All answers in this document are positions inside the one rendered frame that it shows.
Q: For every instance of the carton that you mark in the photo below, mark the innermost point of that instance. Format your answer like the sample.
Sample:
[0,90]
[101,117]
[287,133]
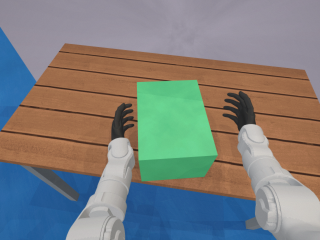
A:
[174,136]

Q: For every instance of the robot right forearm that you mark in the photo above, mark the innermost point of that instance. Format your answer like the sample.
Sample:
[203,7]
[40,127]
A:
[259,161]

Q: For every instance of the robot right hand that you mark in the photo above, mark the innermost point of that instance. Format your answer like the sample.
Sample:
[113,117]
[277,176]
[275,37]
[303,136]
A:
[244,114]

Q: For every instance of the table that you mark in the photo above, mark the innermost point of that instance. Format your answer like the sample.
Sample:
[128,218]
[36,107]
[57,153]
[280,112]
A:
[65,121]

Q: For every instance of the robot left forearm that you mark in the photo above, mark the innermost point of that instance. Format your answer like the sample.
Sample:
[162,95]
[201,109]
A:
[114,184]

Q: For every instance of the robot left hand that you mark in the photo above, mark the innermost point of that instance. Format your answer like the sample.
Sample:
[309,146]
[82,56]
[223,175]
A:
[118,129]

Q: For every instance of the robot left upper arm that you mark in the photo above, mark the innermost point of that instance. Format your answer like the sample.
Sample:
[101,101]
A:
[107,227]

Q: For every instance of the robot right upper arm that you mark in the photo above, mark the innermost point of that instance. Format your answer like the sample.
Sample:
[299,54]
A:
[289,212]

